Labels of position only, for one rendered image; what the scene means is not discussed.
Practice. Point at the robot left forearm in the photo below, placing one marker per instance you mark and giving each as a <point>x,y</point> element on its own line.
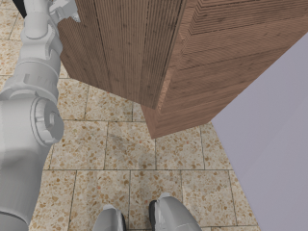
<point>38,67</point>

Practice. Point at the robot left hand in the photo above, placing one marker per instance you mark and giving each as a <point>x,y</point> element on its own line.
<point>57,9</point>

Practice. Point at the robot shin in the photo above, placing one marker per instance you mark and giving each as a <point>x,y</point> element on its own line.
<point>108,206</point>
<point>158,226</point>

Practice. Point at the right robot shin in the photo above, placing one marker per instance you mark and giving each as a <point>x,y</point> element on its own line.
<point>158,226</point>

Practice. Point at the handle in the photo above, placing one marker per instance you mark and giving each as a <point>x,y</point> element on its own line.
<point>21,7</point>

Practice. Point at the left robot upper arm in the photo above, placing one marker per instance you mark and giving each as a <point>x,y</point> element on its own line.
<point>28,128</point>

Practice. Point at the left robot shin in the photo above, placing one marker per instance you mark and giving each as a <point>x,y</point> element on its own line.
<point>108,206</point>

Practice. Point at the cupboard door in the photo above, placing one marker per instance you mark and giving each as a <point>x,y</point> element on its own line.
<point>122,46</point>

